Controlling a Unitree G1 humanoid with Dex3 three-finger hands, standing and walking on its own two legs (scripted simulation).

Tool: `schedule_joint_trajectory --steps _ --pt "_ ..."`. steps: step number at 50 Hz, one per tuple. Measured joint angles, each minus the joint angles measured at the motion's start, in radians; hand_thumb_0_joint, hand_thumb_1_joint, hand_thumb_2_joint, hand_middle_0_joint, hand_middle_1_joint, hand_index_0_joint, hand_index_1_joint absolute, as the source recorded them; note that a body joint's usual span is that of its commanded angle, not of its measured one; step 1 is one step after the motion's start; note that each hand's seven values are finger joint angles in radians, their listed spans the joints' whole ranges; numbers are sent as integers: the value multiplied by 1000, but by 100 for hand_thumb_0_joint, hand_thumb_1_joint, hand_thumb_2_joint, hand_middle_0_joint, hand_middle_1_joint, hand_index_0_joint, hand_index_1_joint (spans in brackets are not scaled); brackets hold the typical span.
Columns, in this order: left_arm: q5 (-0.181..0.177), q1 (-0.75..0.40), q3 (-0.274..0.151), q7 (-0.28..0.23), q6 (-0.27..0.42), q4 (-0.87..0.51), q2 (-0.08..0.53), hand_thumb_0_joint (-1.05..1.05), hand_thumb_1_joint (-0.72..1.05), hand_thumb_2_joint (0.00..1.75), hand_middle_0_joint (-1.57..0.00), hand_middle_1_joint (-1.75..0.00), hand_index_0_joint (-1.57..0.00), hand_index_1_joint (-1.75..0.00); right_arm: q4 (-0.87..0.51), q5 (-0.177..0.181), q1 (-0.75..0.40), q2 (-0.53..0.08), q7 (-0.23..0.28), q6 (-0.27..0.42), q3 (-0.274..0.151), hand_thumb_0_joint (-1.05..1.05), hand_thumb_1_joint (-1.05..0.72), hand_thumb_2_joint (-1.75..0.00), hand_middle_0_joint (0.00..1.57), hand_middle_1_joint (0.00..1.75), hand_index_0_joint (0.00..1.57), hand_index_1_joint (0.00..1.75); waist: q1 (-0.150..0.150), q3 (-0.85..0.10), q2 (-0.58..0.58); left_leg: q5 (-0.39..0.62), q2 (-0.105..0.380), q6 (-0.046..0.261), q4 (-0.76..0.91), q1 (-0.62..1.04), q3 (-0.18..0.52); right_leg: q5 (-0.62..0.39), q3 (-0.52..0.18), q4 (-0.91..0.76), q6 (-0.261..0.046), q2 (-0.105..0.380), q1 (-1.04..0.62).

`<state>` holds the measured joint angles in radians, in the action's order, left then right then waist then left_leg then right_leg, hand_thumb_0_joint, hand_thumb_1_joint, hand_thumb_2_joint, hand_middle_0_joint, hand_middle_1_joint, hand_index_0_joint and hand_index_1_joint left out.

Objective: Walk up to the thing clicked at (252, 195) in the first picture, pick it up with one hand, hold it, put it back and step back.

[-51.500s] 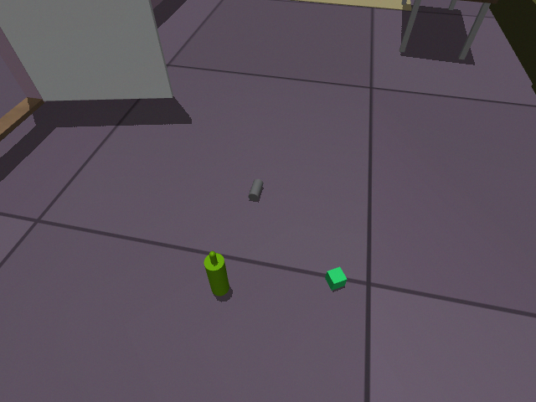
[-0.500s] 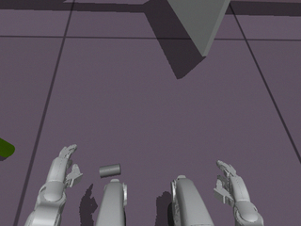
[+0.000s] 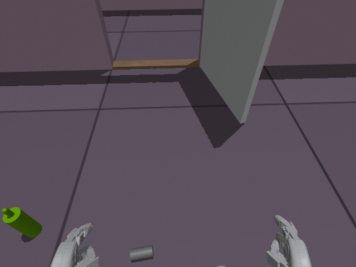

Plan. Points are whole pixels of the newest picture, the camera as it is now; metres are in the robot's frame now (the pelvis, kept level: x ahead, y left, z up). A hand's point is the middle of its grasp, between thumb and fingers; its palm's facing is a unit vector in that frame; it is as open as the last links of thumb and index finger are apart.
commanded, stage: home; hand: left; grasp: from above
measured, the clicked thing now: (141, 253) +0.34 +0.18 -0.69
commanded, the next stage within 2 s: stand in 1.94 s
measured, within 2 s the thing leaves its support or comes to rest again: neither
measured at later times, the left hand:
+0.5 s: hand (96, 263) +0.17 +0.18 -0.04, palm faces +0.05 -0.98 -0.20, open 7.4 cm
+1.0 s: hand (96, 263) +0.17 +0.18 -0.04, palm faces +0.04 -0.98 -0.20, open 7.4 cm
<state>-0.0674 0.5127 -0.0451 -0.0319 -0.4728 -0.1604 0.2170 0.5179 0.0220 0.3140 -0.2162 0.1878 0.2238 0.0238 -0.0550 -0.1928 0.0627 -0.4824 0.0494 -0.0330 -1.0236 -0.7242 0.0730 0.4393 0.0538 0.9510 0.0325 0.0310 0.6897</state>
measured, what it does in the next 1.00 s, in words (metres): stands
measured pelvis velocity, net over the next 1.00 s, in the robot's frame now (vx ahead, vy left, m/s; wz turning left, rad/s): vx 0.00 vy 0.00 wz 0.00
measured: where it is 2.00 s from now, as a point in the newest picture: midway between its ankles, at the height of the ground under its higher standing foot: outside the picture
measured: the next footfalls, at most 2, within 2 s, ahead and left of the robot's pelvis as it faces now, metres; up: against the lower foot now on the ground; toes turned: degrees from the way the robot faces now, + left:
none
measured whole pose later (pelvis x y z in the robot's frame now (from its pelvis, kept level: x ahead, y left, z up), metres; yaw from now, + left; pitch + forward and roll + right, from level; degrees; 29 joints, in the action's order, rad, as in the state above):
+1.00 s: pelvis +0.00 +0.00 +0.00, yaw +0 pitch +9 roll -3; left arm -0.05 0.49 -0.04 -0.01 -0.46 -0.14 0.22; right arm 0.56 0.01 0.29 -0.21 0.19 0.27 0.03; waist -0.04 -0.16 0.04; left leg -0.48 0.05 -0.03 -1.01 -0.69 0.07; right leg 0.44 0.05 0.94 0.04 0.03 0.66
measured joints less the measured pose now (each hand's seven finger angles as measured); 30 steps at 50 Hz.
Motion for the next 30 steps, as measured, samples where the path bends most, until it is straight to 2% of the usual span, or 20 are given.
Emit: schedule_joint_trajectory --steps 12,30 --pt "18 -24 5 25 8 30 0 1 91 90 -20 -29 -20 -29 13 -15 -50 0 -5 46 3 1 -91 -90 20 30 21 30 22 34 -25 3 -5 -3 9 24 6 4 6 -2 -2 5 -24" --pt "17 -20 8 16 12 25 7 1 91 90 -20 -29 -20 -29 42 -16 -18 9 -3 42 7 1 -90 -90 20 30 21 30 13 35 -17 -4 -3 4 10 30 -4 1 -4 -14 5 2 -31"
